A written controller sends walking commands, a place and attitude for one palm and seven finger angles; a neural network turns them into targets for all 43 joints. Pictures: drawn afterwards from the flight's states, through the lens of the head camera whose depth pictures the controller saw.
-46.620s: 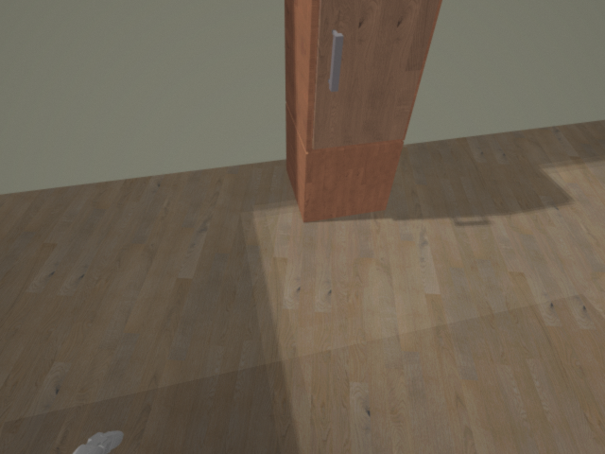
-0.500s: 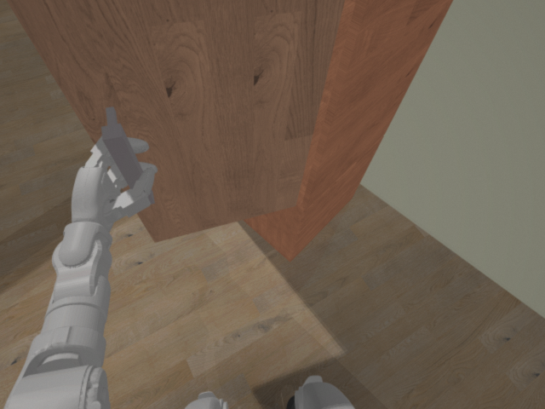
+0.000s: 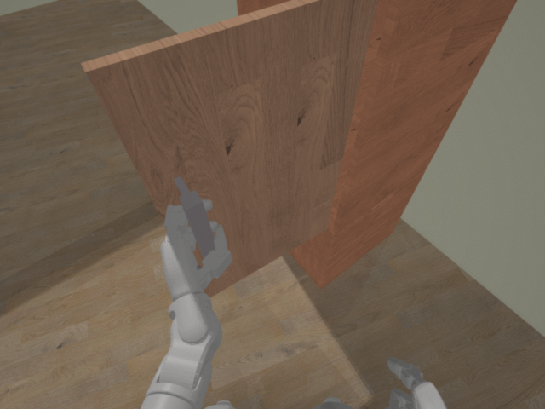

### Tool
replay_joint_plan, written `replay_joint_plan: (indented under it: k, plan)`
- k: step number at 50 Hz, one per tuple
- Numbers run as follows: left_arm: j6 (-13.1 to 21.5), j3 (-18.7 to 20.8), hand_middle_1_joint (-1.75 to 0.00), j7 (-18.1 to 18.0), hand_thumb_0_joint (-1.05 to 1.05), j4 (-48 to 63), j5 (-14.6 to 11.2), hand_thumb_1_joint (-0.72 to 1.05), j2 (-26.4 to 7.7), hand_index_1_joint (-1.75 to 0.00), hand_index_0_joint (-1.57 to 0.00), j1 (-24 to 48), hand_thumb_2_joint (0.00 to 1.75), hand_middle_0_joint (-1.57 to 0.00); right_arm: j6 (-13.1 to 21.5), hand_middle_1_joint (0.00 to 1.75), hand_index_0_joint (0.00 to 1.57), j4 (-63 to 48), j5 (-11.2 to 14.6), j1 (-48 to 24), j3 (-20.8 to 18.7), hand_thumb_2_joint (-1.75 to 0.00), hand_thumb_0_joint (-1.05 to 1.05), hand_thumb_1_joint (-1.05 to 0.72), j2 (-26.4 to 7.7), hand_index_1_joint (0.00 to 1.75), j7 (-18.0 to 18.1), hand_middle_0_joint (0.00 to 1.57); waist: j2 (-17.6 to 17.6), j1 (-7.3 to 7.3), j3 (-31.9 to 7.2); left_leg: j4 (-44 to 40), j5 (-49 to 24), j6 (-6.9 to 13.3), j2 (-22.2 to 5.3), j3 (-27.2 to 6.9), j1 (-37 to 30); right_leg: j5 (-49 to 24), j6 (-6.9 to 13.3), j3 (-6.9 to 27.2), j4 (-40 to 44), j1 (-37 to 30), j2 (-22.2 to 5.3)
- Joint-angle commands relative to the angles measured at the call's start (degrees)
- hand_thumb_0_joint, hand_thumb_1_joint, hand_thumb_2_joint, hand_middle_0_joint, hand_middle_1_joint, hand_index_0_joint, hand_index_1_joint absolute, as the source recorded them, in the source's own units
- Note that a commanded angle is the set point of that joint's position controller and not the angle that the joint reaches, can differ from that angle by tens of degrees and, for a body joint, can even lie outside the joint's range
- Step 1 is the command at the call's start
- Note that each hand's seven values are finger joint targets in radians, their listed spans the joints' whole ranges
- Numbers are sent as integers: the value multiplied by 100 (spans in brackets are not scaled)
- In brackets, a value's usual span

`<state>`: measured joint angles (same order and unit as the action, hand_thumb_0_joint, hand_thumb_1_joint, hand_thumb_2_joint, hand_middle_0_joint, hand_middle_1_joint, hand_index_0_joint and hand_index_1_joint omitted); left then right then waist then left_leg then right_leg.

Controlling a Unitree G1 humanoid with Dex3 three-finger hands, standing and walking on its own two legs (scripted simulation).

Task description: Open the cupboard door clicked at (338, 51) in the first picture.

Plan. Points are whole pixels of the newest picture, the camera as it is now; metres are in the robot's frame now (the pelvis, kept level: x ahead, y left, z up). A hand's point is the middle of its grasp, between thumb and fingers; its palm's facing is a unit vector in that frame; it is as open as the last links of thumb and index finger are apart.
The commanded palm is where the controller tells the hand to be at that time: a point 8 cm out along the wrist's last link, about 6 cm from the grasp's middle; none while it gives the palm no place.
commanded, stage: pull the door open along its arc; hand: left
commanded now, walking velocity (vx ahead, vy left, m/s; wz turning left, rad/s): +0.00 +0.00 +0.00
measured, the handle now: (197, 223) +0.38 +0.14 +0.04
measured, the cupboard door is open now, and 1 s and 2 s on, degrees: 85 95 97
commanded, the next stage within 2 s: open thumb and fingers to let go in 0.12 s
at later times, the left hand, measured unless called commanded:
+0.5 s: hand (249, 277) +0.29 +0.05 +0.05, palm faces +0.34 -0.94 -0.02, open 7.8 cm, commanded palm +0.24 +0.10 +0.04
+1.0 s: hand (248, 275) +0.29 +0.05 +0.05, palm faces +0.31 -0.95 -0.02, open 15.0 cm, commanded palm +0.25 +0.09 +0.04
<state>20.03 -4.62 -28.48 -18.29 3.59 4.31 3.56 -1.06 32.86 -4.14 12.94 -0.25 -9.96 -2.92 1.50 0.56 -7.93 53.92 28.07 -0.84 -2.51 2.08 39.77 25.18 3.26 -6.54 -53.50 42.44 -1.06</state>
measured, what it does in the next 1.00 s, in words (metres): stands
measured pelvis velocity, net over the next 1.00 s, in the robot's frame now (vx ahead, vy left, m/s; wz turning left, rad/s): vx -0.03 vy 0.00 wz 0.02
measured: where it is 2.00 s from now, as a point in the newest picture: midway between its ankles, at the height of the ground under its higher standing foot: outside the picture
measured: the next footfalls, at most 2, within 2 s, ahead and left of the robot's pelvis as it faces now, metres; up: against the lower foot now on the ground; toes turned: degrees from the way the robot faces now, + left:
none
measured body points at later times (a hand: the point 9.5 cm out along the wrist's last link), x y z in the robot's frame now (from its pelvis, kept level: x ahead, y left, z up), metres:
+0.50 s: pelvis -0.02 -0.02 +0.00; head +0.03 -0.04 +0.44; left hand +0.27 +0.10 +0.05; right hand +0.16 -0.23 -0.11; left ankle -0.02 +0.13 -0.68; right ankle +0.01 -0.08 -0.68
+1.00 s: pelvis -0.03 +0.00 -0.01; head +0.01 -0.02 +0.44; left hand +0.27 +0.10 +0.05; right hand +0.13 -0.22 -0.12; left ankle -0.02 +0.13 -0.68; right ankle +0.01 -0.08 -0.68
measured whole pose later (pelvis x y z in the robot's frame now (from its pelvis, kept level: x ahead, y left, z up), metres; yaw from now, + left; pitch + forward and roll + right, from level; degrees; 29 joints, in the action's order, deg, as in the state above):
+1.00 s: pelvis -0.03 +0.00 -0.01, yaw +1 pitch +12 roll +1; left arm 19.4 -12.3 -34.1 -20.9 6.2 7.0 5.5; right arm 1.4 35.3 -4.6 11.3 -0.4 -10.5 -0.8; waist 1.8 0.5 -7.0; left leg 56.4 26.2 -0.7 -1.5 1.5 41.9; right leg 23.8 3.6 -6.9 -56.2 44.3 -2.2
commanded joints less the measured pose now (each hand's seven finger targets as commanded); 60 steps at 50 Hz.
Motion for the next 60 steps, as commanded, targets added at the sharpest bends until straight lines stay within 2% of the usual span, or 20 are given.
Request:
replay_joint_plan:
  k: [1, 2, 7, 9, 11, 14, 21, 25, 26, 31, 33, 37, 47, 49, 51, 54, 57, 58, 59, 60]
  plan:
    - [422, -613, -135, 14, 0, 1714, 60, 90, 391, -135, -40, 351, 90, -40, 361, 30, 20, -809, 26, -179, -239, -90, 0, -90, -595, 30, 77, 20, -550, 34, -1642, -569, -1954, 108, 269, -77, -486, -2684, -215, 509, 761, -1859, -18]
    - [416, -745, -135, -13, 0, 1776, 76, 90, 518, -135, -40, 147, 90, -40, 384, 30, 20, -821, 24, -194, -226, -90, 0, -90, -581, 30, 69, 20, -714, 41, -1563, -584, -1918, 110, 269, -97, -457, -2676, -225, 508, 781, -1874, -26]
    - [354, -1080, -135, -171, 0, 2269, 370, 90, 663, -135, -40, -728, 90, -40, 522, 30, 20, -910, -10, -305, -190, -90, 0, -90, -487, 30, 46, 20, -670, -17, -1473, -544, -1841, 98, 299, -132, -378, -2778, -229, 590, 777, -1926, -105]
    - [303, -987, -135, -290, 0, 2172, 520, 90, 495, -135, -40, -324, 90, -40, 544, 30, 20, -856, -42, -336, -161, -90, 0, -90, -496, 30, 97, 20, -657, 39, -1256, -458, -1590, 102, 325, -177, -190, -2446, -237, 707, 841, -1727, -145]
    - [322, -779, -135, -420, 0, 2005, 486, 90, 340, -135, -40, 410, 90, -40, 571, 30, 20, -714, -56, -407, -144, -90, 0, -90, -492, 30, 155, 20, -690, 152, -1062, -338, -1252, 90, 342, -205, -54, -1856, -282, 882, 973, -1478, -222]
    - [333, -554, -133, -471, 0, 1841, 376, 69, 224, -133, -38, 445, 81, -38, 595, 30, 20, -678, -40, -520, -137, -90, 0, -90, -473, 30, 219, 20, -743, 49, -1223, -303, -1039, 81, 394, -208, 68, -1430, -313, 1121, 1139, -1623, -295]
    - [303, -613, -127, -330, 0, 1758, 289, 20, 304, -127, -35, 545, 60, -35, 549, 30, 20, -650, -36, -487, -175, -90, 0, -90, -475, 30, 263, 20, -796, 58, -1589, -300, -1233, 86, 385, -191, 3, -2015, -355, 1092, 1000, -1870, -329]
    - [342, -550, -124, -277, 0, 1696, 240, -8, 260, -124, -33, 525, 48, -33, 540, 30, 20, -681, -19, -543, -178, -90, 0, -90, -481, 30, 270, 20, -834, 12, -1525, -338, -1149, 90, 381, -202, 19, -1795, -341, 1081, 1030, -1831, -318]
    - [345, -663, -124, -273, 0, 1700, 249, -15, 368, -124, -32, 666, 45, -32, 539, 30, 20, -684, -17, -560, -162, -90, 0, -90, -479, 30, 261, 20, -714, 38, -1445, -343, -1101, 93, 383, -197, -3, -1629, -322, 1058, 1040, -1708, -307]
    - [382, -655, -120, -349, 0, 1381, 278, -50, 379, -120, -30, 1158, 30, -30, 575, 30, 20, -664, -26, -609, -146, -90, 0, -90, -515, 30, 264, 20, -806, 111, -1176, -318, -835, 121, 379, -216, 75, -832, -290, 1026, 1118, -1339, -275]
    - [399, -687, -120, -385, 0, 1304, 302, -50, 418, -120, -30, 1342, 30, -30, 587, 30, 20, -642, -30, -623, -154, -90, 0, -90, -511, 30, 272, 20, -813, 124, -1226, -301, -770, 129, 379, -214, 67, -636, -275, 1022, 1116, -1257, -256]
    - [396, -674, -100, -454, 0, 1175, 335, -50, 402, -100, -27, 1641, 30, -27, 580, 30, 20, -605, -25, -618, -158, -90, 0, -90, -532, 30, 292, 20, -692, 130, -1317, -328, -724, 137, 373, -211, 25, -409, -222, 920, 1057, -1149, -206]
    - [284, -879, -50, -613, 0, 1019, 416, -50, 706, -50, -18, 1759, 30, -18, 563, 30, 20, -624, -41, -558, -179, -90, 0, -90, -556, 30, 242, 20, -574, 89, -1598, -444, -974, 138, 342, -205, -194, -815, -151, 554, 784, -1098, -58]
    - [253, -812, -40, -620, 0, 976, 408, -50, 656, -40, -17, 1564, 30, -17, 552, 30, 20, -658, -28, -565, -183, -90, 0, -90, -574, 30, 237, 20, -652, 28, -1548, -493, -1024, 123, 328, -235, -194, -856, -125, 501, 777, -1139, -28]
    - [245, -913, -30, -645, 0, 999, 374, -50, 791, -30, -15, 1800, 30, -15, 555, 30, 20, -648, -24, -609, -148, -90, 0, -90, -559, 30, 221, 20, -597, 93, -1361, -509, -870, 126, 332, -240, -168, -641, -140, 485, 799, -985, -33]
    - [231, -926, -30, -696, 0, 803, 410, -50, 836, -30, -15, 2066, 30, -15, 578, 30, 20, -619, -17, -661, -125, -90, 0, -90, -578, 30, 228, 20, -628, 151, -1059, -535, -568, 136, 339, -281, -81, -175, -138, 488, 888, -759, -30]
    - [240, -927, -30, -740, 0, 763, 433, -50, 857, -30, -15, 2130, 30, -15, 581, 30, 20, -589, -33, -666, -133, -90, 0, -90, -561, 30, 222, 20, -589, 142, -1270, -513, -576, 134, 338, -272, -145, -198, -131, 466, 808, -748, -12]
    - [399, -2138, -30, 445, 0, 842, 1085, -50, 381, -30, -15, 2100, 30, -15, 585, 30, 20, -443, -14, -246, -126, -90, 0, -90, -746, 30, 212, 20, -727, 609, -1004, -392, -628, 229, 304, -245, -242, -702, -125, 563, 727, -546, -40]
    - [602, -1697, -30, 1085, 0, 1150, 878, -50, -39, -30, -15, 2480, 30, -15, 591, 30, 20, -614, 50, -169, -191, -90, 0, -90, -783, 30, 246, 20, -552, 489, -1459, -321, -789, 257, 346, -266, -227, -999, -87, 586, 606, -737, -96]
    - [769, -1588, -30, 1454, 0, 1264, 795, -50, -268, -30, -15, 2574, 30, -15, 610, 30, 20, -650, 64, -196, -179, -90, 0, -90, -757, 30, 284, 20, -389, 390, -1693, -295, -895, 267, 370, -262, -252, -1202, -82, 646, 517, -934, -119]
